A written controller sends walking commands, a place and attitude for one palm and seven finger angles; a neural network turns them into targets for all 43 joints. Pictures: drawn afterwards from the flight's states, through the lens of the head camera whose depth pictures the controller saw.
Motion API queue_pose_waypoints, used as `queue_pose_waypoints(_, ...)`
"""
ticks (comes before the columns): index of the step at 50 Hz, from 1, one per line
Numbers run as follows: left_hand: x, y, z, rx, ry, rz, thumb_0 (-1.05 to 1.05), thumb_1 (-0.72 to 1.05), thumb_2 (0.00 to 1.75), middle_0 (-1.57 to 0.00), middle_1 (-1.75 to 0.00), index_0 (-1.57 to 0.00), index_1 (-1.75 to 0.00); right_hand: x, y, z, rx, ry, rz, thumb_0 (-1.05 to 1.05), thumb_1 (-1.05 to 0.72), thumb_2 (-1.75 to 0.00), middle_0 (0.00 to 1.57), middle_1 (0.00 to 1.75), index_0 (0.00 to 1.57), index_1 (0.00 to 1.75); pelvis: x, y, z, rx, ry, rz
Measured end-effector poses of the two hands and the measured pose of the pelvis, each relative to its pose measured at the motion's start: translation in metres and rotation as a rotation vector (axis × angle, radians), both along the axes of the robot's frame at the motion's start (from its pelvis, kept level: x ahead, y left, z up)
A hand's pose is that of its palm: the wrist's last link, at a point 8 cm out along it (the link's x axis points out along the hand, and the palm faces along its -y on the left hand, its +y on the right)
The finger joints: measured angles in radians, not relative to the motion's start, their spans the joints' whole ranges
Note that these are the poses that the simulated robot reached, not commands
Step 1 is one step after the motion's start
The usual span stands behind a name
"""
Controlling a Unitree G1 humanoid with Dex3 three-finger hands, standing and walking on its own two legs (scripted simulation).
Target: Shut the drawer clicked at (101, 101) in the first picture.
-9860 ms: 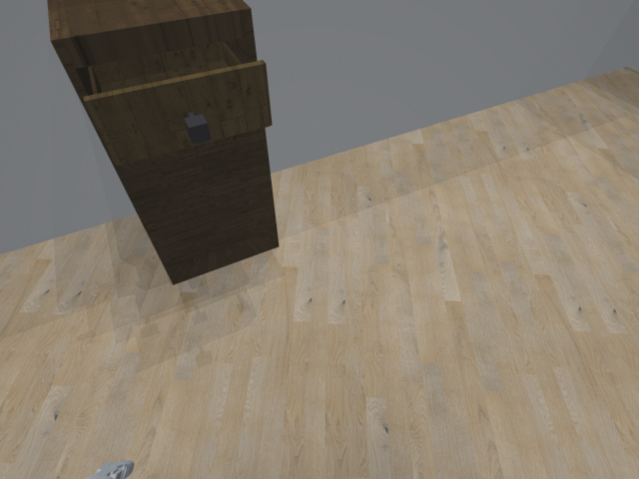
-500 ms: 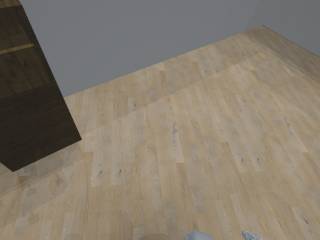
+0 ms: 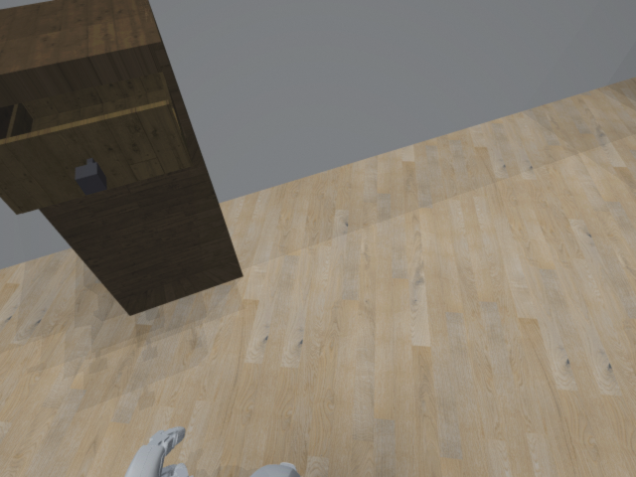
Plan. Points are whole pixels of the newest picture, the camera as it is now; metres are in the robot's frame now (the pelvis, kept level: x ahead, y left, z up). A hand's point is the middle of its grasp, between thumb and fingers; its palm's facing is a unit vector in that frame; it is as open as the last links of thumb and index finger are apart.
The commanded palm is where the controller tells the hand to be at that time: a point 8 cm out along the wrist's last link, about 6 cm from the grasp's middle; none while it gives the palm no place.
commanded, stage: turn to face it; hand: left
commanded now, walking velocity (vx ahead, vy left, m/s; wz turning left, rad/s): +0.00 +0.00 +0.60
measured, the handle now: (91, 172) +0.69 +0.48 -0.02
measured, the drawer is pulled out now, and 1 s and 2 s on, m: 0.15 0.15 0.15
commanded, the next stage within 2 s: take the last steps up to it in 0.46 s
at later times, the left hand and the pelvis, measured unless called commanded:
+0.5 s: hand out of the picture -0.08 +0.26 -0.18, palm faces +0.31 -0.92 -0.25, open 7.4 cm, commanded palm none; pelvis -0.04 +0.05 +0.00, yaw +15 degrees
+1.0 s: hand out of the picture -0.04 +0.19 -0.15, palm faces +0.38 -0.90 -0.22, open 7.3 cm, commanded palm none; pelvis +0.00 +0.01 +0.01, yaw +18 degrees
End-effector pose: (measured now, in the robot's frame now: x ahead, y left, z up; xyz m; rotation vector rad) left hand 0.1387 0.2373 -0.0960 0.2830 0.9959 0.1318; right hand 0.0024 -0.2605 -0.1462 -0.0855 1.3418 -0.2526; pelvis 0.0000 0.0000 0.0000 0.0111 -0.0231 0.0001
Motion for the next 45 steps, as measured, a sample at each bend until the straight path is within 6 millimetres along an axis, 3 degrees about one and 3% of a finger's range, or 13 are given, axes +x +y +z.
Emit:
queue_pose_waypoints(6,-0.061,0.005,-0.001,0.002,0.074,0.121,0.01,0.91,0.9,-0.2,-0.3,-0.2,-0.3,0.02,-0.014,0.006,-0.004,-0.008,0.095,0.01,-0.91,-0.9,0.2,0.3,0.2,0.3,-0.007,-0.005,0.006,0.021,-0.016,0.087)
queue_pose_waypoints(11,-0.111,0.016,-0.013,-0.021,0.13,0.226,0.01,0.91,0.9,-0.2,-0.3,-0.2,-0.3,0.047,-0.006,0.012,-0.022,-0.003,0.2,0.01,-0.91,-0.9,0.2,0.3,0.2,0.3,-0.013,0.0,0.005,0.02,-0.009,0.155)
queue_pose_waypoints(18,-0.195,0.049,-0.049,-0.076,0.251,0.374,0.01,0.91,0.9,-0.2,-0.3,-0.2,-0.3,0.108,0.045,0.019,-0.072,-0.12,0.371,0.01,-0.91,-0.9,0.2,0.3,0.2,0.3,-0.026,0.03,-0.01,-0.015,0.007,0.231)
queue_pose_waypoints(23,-0.235,0.065,-0.056,-0.097,0.355,0.437,0.01,0.91,0.9,-0.2,-0.3,-0.19,-0.29,0.126,0.087,0.035,-0.069,-0.208,0.436,0.01,-0.91,-0.9,0.2,0.3,0.2,0.3,-0.033,0.044,-0.005,-0.022,-0.004,0.24)
queue_pose_waypoints(28,-0.241,0.071,-0.044,-0.112,0.325,0.456,0.01,0.91,0.9,-0.2,-0.3,-0.19,-0.29,0.122,0.113,0.04,-0.039,-0.218,0.465,0.01,-0.91,-0.9,0.2,0.3,0.21,0.3,-0.039,0.053,0.006,-0.037,-0.01,0.268)
queue_pose_waypoints(33,-0.232,0.068,-0.037,-0.109,0.272,0.451,0.01,0.91,0.9,-0.2,-0.3,-0.19,-0.29,0.103,0.12,0.034,-0.001,-0.199,0.453,0.0,-0.91,-0.89,0.2,0.3,0.21,0.3,-0.043,0.053,0.009,-0.026,-0.013,0.284)
queue_pose_waypoints(39,-0.207,0.05,-0.031,-0.113,0.227,0.398,0.01,0.91,0.9,-0.2,-0.3,-0.19,-0.29,0.067,0.092,0.021,0.01,-0.133,0.392,0.0,-0.92,-0.89,0.21,0.3,0.21,0.3,-0.038,0.042,0.009,-0.01,-0.011,0.293)
queue_pose_waypoints(45,-0.181,0.019,-0.032,-0.102,0.166,0.386,0.01,0.91,0.9,-0.2,-0.3,-0.19,-0.29,0.025,0.051,-0.006,0.028,0.033,0.339,0.0,-0.91,-0.89,0.2,0.3,0.21,0.3,-0.021,0.018,-0.002,0.011,-0.013,0.303)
